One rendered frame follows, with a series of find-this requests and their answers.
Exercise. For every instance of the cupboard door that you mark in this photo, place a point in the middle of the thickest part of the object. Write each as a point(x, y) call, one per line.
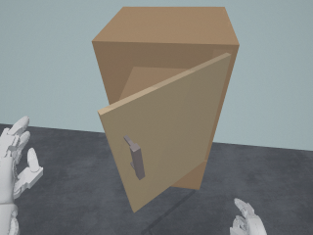
point(171, 122)

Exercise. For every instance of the handle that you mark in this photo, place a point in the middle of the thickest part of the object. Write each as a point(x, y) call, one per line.
point(137, 159)

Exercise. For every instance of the robot left forearm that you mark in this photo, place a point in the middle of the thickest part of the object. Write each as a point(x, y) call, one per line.
point(8, 222)

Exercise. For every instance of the right robot hand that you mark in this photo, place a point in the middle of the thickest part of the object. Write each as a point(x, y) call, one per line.
point(251, 224)

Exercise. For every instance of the left robot hand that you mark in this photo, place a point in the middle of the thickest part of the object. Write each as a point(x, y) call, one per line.
point(12, 141)

